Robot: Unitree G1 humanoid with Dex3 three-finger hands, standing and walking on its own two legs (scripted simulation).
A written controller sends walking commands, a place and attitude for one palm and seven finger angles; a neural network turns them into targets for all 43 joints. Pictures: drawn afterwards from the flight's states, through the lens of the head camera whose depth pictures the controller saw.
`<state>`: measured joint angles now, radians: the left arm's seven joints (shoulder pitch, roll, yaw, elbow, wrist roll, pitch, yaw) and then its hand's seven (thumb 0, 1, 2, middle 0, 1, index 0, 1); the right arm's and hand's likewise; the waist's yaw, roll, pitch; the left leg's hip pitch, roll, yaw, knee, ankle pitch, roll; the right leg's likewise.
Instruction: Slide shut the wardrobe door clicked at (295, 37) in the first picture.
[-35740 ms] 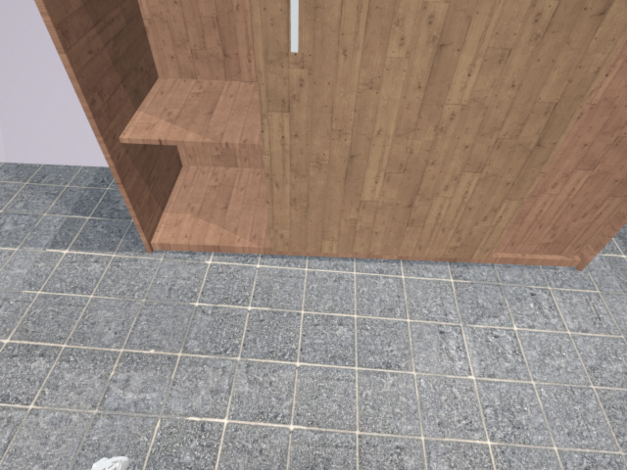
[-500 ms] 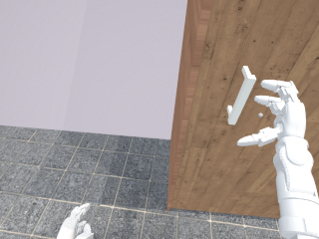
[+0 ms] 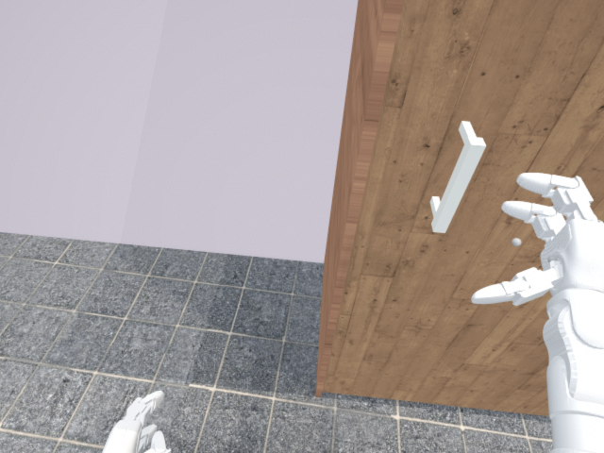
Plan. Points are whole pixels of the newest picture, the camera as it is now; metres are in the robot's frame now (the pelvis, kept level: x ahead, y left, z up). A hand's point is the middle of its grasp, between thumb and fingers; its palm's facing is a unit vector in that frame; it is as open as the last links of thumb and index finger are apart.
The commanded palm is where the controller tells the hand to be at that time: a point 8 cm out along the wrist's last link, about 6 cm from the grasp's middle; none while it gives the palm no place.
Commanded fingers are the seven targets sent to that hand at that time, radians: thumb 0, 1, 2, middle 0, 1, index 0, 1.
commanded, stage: slip the hand off the handle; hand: right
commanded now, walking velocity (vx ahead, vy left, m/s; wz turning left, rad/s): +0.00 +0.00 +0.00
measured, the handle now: (452, 179) +0.43 -0.17 +0.18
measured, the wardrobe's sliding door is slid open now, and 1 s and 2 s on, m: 0.00 0.00 0.00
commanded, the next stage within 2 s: draw the hand back to the body in 0.36 s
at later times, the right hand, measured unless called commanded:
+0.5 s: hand (548, 300) +0.25 -0.23 +0.17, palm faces +0.24 +0.96 -0.13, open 14.7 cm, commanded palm +0.21 -0.27 +0.18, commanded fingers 0.00 0.55 -0.20 0.25 1.15 0.25 1.15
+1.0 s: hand (569, 333) +0.21 -0.24 +0.17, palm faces +0.12 +0.99 -0.06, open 14.6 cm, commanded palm +0.18 -0.28 +0.18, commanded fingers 0.00 0.30 -0.32 0.24 1.00 0.24 1.00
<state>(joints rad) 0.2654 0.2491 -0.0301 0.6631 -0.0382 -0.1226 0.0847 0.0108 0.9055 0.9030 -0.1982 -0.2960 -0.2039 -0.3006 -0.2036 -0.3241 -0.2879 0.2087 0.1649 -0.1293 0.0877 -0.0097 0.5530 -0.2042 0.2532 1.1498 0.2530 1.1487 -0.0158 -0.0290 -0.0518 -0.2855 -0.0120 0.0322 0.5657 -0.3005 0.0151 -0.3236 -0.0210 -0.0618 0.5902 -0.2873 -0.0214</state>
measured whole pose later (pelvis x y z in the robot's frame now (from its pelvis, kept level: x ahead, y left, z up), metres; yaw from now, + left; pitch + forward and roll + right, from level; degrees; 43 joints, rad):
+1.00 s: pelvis +0.00 +0.01 +0.00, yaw -2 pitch -4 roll +1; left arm 0.22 0.26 -0.07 0.64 -0.07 -0.25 0.12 0.01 0.90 0.90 -0.20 -0.30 -0.20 -0.30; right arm 0.18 -0.36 -0.36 -0.21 0.35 0.20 0.30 -0.01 0.52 -0.22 0.25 1.13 0.25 1.13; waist -0.06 -0.06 -0.06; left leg -0.16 -0.01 0.08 0.53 -0.30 0.02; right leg -0.22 -0.02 -0.02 0.57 -0.28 -0.01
